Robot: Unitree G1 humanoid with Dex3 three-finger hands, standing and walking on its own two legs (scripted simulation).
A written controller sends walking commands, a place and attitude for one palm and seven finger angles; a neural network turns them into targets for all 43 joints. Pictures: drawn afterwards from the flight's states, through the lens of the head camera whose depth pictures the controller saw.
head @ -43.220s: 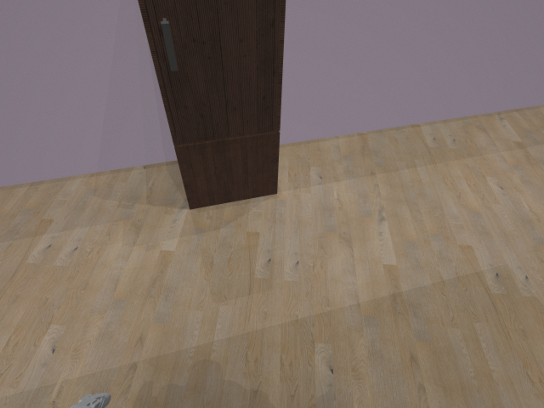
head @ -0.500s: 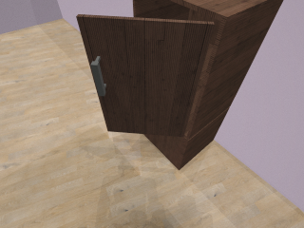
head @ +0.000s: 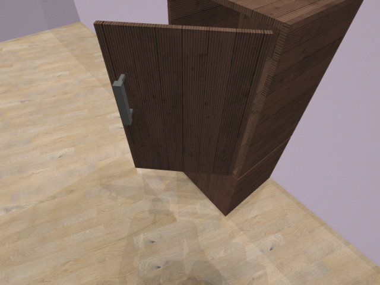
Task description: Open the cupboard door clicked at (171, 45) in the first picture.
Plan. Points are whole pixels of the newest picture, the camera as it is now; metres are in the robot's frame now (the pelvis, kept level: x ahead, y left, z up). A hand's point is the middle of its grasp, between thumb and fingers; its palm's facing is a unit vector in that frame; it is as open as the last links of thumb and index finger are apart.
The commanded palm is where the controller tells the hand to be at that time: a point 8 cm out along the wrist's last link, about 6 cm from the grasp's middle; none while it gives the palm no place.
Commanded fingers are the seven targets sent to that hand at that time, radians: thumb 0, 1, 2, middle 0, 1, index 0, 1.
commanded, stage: come to a stop and stand still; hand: left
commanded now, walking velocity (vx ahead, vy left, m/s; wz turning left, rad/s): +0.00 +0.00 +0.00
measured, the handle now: (125, 100) +0.58 +0.23 +0.04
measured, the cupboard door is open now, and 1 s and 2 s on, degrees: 45 45 45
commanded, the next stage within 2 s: look again from close up in 0.74 s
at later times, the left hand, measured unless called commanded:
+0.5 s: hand out of the picture +0.00 +0.19 -0.17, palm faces +0.01 -0.97 -0.23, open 7.3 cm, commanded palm none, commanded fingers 0.00 0.90 0.90 -0.20 -0.30 -0.20 -0.30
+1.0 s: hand out of the picture -0.01 +0.16 -0.17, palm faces +0.02 -0.98 -0.22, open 7.3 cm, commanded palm none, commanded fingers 0.00 0.90 0.90 -0.20 -0.30 -0.20 -0.30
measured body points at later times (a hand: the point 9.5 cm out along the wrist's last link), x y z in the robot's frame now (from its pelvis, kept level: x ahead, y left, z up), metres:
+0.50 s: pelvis -0.02 +0.01 +0.00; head -0.01 -0.02 +0.45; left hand +0.00 +0.24 -0.15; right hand -0.03 -0.20 -0.17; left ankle -0.07 +0.11 -0.74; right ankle +0.02 -0.10 -0.74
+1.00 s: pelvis -0.01 -0.01 +0.00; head +0.00 -0.03 +0.45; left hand -0.01 +0.21 -0.15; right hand -0.03 -0.22 -0.17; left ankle -0.07 +0.11 -0.74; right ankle +0.02 -0.10 -0.74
